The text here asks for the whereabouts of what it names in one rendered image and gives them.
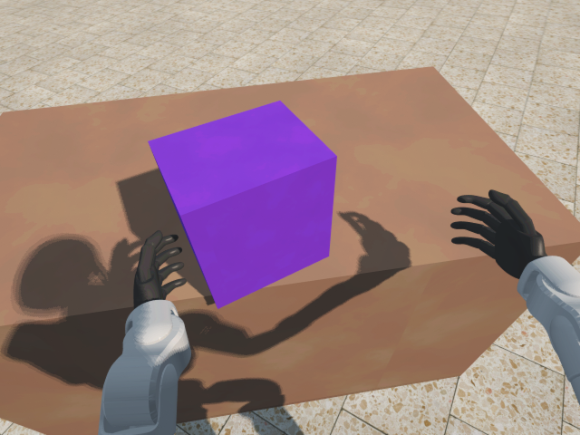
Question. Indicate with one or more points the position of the carton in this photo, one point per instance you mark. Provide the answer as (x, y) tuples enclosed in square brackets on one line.
[(254, 192)]

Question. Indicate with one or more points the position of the left robot hand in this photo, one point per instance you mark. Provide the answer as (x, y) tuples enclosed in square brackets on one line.
[(148, 278)]

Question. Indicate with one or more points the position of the robot right forearm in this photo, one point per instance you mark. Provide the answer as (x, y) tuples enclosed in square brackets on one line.
[(551, 288)]

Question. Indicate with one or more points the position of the pedestal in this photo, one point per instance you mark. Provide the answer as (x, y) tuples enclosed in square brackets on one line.
[(395, 302)]

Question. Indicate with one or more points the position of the right robot hand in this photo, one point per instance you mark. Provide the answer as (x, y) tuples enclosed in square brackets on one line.
[(510, 230)]

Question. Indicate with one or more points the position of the robot left forearm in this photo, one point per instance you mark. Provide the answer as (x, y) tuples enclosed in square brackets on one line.
[(140, 392)]

